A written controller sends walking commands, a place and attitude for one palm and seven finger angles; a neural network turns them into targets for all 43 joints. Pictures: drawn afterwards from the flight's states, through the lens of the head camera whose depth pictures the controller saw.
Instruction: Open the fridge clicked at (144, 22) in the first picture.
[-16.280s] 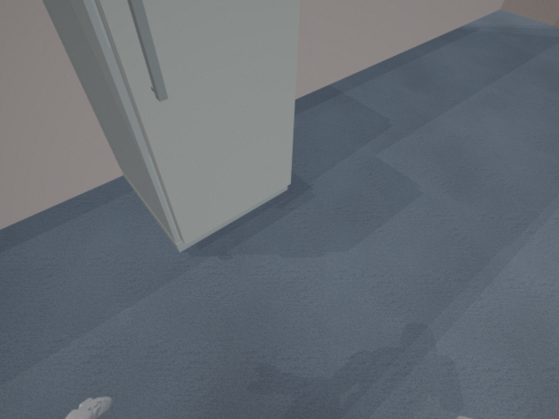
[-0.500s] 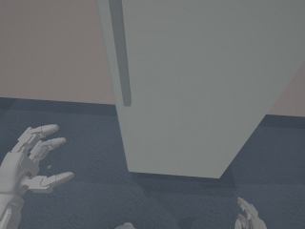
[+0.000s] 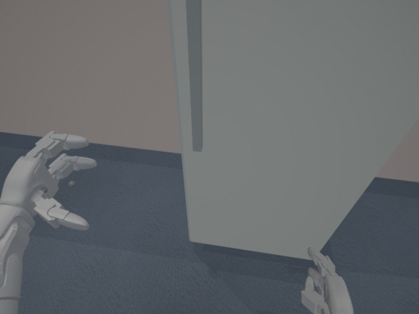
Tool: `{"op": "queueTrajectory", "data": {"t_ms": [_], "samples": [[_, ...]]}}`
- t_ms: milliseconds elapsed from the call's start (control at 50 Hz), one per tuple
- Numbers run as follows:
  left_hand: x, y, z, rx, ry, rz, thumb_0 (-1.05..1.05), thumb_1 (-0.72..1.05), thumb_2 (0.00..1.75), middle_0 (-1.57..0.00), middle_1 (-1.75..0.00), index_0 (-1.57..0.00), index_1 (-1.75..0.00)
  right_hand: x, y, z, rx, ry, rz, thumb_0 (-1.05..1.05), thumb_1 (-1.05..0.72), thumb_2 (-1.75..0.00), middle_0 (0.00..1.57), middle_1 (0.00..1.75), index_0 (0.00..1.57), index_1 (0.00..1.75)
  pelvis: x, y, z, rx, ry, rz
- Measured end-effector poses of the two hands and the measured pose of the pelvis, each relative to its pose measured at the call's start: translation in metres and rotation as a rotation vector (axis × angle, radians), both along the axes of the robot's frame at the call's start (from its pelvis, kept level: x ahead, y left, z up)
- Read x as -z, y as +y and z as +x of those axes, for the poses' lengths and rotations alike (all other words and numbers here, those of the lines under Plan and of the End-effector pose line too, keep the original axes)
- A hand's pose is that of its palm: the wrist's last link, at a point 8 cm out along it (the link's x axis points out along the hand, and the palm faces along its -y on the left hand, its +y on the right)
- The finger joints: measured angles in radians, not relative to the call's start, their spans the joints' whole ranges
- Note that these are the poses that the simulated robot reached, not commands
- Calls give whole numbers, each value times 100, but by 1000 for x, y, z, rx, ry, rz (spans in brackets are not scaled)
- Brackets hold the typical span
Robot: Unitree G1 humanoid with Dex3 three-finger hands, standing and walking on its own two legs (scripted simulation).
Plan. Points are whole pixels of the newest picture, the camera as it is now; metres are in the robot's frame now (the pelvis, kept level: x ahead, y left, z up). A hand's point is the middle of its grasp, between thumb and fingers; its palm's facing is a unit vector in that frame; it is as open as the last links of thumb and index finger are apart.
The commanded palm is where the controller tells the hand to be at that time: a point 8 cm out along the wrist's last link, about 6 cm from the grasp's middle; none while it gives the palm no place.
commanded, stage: raise the hand to about handle height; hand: left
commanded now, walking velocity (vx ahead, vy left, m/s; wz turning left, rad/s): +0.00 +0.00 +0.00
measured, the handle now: (197, 76) +0.55 +0.10 +0.20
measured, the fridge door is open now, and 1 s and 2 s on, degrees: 0 0 0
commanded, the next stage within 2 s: move the hooked fingers beside the handle in 0.66 s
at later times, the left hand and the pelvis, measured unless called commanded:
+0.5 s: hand (95, 158) +0.30 +0.23 +0.18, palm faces +0.01 -1.00 -0.08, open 14.0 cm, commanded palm +0.27 +0.28 +0.19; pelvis +0.01 -0.03 +0.00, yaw -2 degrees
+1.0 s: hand (109, 143) +0.33 +0.22 +0.18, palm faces +0.01 -1.00 -0.04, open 14.0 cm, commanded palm +0.31 +0.26 +0.18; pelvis +0.04 -0.03 +0.00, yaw -2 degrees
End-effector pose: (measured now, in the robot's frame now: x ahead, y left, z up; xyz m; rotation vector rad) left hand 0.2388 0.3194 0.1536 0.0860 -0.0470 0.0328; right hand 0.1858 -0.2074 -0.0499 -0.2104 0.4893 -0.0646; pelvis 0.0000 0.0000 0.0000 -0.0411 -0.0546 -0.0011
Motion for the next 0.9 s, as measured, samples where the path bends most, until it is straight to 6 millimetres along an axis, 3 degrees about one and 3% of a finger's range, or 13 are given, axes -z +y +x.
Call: {"op": "queueTrajectory", "data": {"t_ms": [220, 380, 460, 560, 740, 900], "samples": [[-41, 3, 10, -10, -51, 22, -1, -50, 30, -31, -120, -30, -120, 7, -27, -14, 29, 37, -4, 1, -90, -90, 20, 30, 20, 30, -3, -16, -3, 1, -23, 2], [-23, -22, 27, 49, 12, -9, -1, -50, 29, -30, -120, -30, -120, 10, -51, -17, 74, 32, 0, 1, -90, -90, 20, 30, 20, 30, -1, -25, 4, 26, -6, 8], [-25, -32, 32, 40, -31, -5, -1, -50, 29, -31, -120, -30, -120, 9, -58, -14, 88, 27, -7, 1, -90, -90, 20, 30, 20, 30, -2, -29, 11, 31, -4, 14], [-33, -30, 40, 8, -55, -1, -1, -50, 29, -31, -120, -30, -121, 9, -62, -6, 93, 31, -2, 1, -90, -90, 20, 30, 20, 30, -2, -34, 20, 36, 4, 20], [-25, -38, 60, 41, 2, -19, -1, -50, 29, -30, -120, -30, -120, 11, -64, 15, 97, 40, 12, 1, -90, -90, 20, 30, 20, 30, -1, -35, 33, 44, 29, 29], [-31, -39, 68, 34, -43, -29, -1, -50, 29, -31, -120, -30, -120, 6, -59, 28, 97, 27, 18, 1, -90, -90, 20, 30, 20, 30, -2, -34, 40, 46, 32, 34]]}}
